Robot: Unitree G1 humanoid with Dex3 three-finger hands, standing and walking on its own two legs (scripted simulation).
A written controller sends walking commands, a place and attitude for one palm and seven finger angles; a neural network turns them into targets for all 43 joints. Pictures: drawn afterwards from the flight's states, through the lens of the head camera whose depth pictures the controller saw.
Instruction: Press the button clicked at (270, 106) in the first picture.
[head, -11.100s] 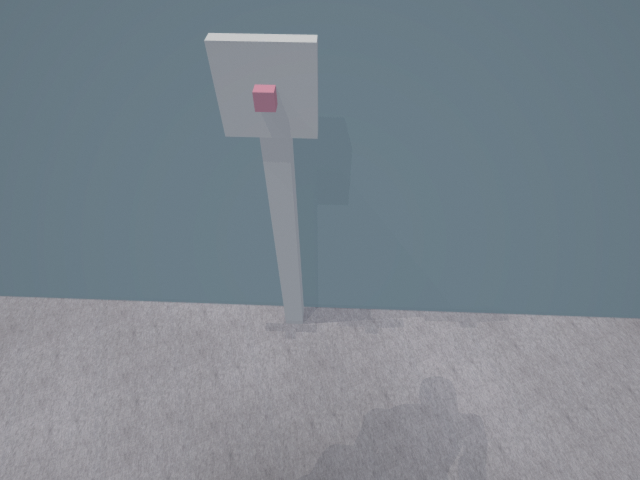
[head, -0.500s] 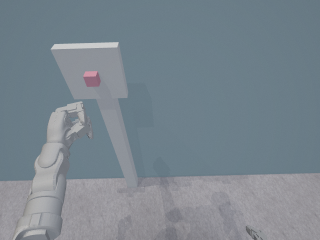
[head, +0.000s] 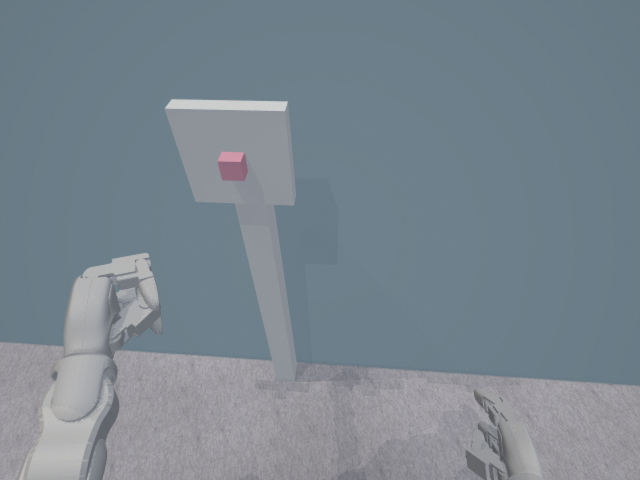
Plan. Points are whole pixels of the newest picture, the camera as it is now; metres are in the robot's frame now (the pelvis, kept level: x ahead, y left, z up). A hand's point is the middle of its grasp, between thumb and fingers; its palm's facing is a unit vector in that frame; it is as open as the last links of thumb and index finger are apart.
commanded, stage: draw the hand back to the body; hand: left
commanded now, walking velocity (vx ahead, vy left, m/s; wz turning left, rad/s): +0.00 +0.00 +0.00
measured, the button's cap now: (233, 165) +0.53 +0.20 +0.12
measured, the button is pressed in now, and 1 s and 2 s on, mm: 0 0 0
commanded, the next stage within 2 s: step back with the hand held close in 0.72 s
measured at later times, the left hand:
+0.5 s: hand (84, 348) +0.19 +0.25 +0.15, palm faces +0.40 -0.83 -0.39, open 3.1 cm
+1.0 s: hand (79, 344) +0.19 +0.25 +0.15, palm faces +0.37 -0.83 -0.42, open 3.1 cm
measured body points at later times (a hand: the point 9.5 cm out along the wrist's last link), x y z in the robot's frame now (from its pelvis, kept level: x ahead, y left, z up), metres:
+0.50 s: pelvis +0.01 +0.01 +0.00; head -0.01 -0.01 +0.45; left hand +0.16 +0.29 +0.18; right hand +0.20 -0.21 -0.08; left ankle +0.01 +0.11 -0.74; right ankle -0.02 -0.11 -0.74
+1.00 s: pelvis +0.00 +0.01 +0.00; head +0.00 +0.00 +0.45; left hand +0.17 +0.29 +0.18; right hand +0.19 -0.22 -0.08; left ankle +0.01 +0.11 -0.74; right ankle -0.02 -0.11 -0.74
